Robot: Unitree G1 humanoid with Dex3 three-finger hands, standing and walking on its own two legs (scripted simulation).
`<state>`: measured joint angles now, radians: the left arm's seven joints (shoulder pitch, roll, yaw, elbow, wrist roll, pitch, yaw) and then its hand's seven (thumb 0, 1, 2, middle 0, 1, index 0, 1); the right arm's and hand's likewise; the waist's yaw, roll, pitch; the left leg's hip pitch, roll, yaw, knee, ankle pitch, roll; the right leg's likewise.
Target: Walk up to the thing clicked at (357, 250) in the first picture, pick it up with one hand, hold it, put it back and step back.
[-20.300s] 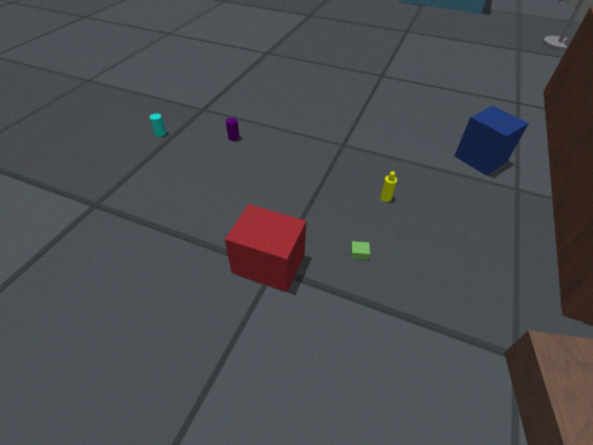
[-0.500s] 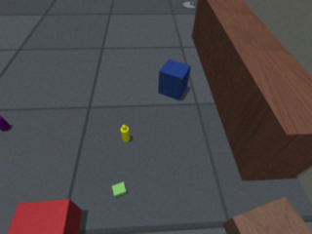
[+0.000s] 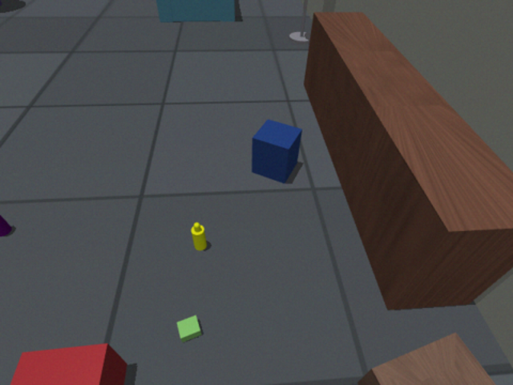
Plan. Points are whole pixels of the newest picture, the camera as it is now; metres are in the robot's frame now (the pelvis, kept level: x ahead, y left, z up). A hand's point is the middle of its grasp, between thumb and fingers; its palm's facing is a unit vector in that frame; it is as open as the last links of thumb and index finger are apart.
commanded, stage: stand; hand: left
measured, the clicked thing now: (189, 328) +0.50 +0.24 -0.76
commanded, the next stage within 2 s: none
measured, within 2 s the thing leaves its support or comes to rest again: neither
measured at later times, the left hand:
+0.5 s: hand out of the picture +0.08 +0.25 -0.15, palm faces -0.02 -0.94 -0.35, open 7.3 cm
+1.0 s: hand out of the picture +0.10 +0.25 -0.15, palm faces -0.01 -0.94 -0.34, open 7.3 cm
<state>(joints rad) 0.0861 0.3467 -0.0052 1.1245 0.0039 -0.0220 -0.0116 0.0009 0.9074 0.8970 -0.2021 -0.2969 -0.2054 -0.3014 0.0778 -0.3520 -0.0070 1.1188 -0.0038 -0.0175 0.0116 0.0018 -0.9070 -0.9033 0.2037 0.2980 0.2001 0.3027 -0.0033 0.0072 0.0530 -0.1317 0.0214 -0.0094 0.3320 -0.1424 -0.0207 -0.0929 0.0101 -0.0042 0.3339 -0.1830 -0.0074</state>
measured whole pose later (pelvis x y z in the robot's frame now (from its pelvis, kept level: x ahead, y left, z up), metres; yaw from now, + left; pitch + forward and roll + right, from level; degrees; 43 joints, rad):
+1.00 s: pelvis +0.02 +0.00 +0.00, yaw +0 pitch -1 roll +0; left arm 0.09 0.35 0.00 1.14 0.00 -0.01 -0.01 0.00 0.91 0.90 -0.20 -0.30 -0.20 -0.30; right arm 0.09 -0.35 0.01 1.13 0.00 -0.01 0.00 0.00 -0.91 -0.90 0.20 0.30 0.20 0.30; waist 0.00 0.01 0.05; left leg -0.13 0.02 -0.01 0.31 -0.16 -0.02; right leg -0.08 0.01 -0.01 0.30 -0.20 -0.01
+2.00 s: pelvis +0.03 +0.01 +0.00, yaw +0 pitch -2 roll +0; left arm 0.12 0.35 0.00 1.13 0.00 -0.01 0.00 0.00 0.91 0.90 -0.20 -0.30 -0.20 -0.30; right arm 0.11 -0.35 0.01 1.13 0.00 -0.01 0.00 0.00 -0.91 -0.90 0.20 0.30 0.20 0.30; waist 0.00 0.01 0.06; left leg -0.11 0.01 -0.01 0.31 -0.17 -0.01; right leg -0.06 0.00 0.00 0.29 -0.20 0.00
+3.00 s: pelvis +0.02 +0.01 -0.08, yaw +0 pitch +16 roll -2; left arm 0.23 0.32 0.12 0.49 0.19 0.26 0.02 -0.01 -0.46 0.85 -0.26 -0.91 -0.25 -0.92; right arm 0.22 -0.24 -0.03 0.57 0.01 -0.12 -0.04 0.01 -0.97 -0.92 0.20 0.30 0.20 0.30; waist -0.03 0.01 -0.11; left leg -0.84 0.02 -0.03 1.06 -0.49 0.00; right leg -0.78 0.01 -0.02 1.02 -0.52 0.01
